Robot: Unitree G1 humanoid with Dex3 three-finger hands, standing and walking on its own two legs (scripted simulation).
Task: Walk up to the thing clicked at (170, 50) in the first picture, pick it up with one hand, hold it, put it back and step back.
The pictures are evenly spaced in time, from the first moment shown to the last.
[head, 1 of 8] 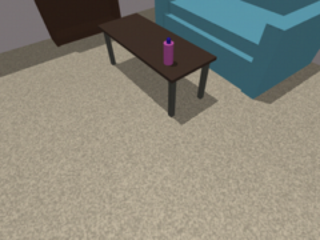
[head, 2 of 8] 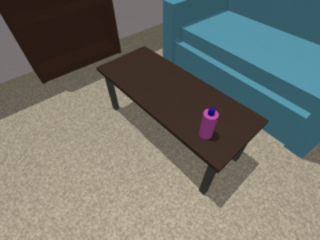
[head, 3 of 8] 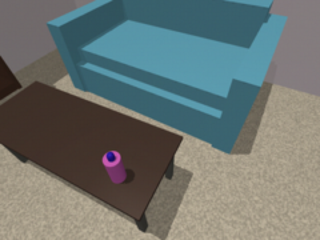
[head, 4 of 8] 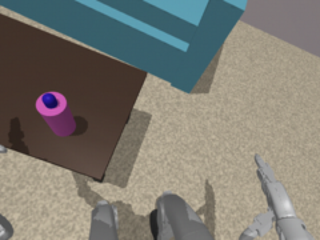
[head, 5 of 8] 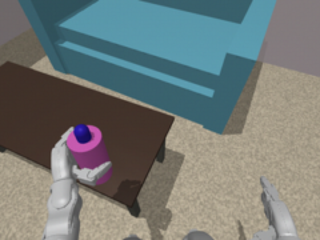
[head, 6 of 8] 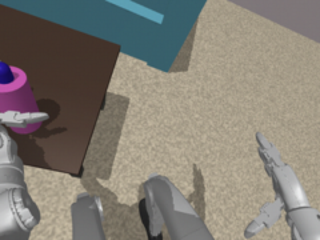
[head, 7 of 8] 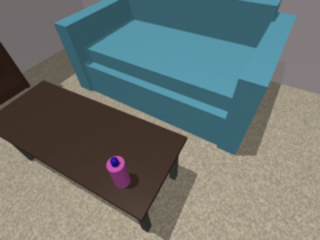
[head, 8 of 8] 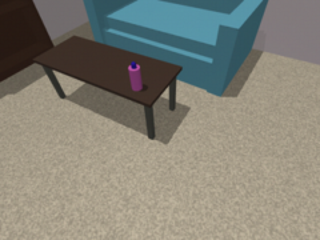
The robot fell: no
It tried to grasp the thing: yes
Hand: left
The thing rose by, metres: 0.27
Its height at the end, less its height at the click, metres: +0.00
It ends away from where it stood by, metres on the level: 0.03
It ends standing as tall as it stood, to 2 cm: yes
